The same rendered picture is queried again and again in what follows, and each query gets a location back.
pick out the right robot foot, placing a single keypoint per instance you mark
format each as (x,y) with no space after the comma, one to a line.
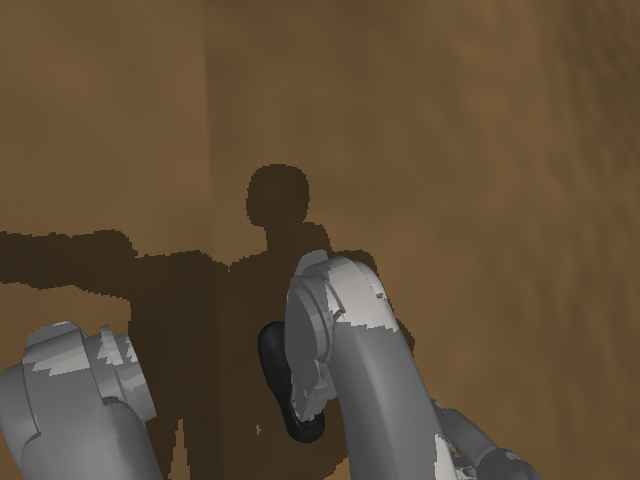
(277,372)

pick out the right robot arm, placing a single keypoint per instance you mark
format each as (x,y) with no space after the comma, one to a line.
(503,464)

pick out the right robot hand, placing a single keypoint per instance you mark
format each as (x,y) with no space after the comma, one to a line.
(463,436)

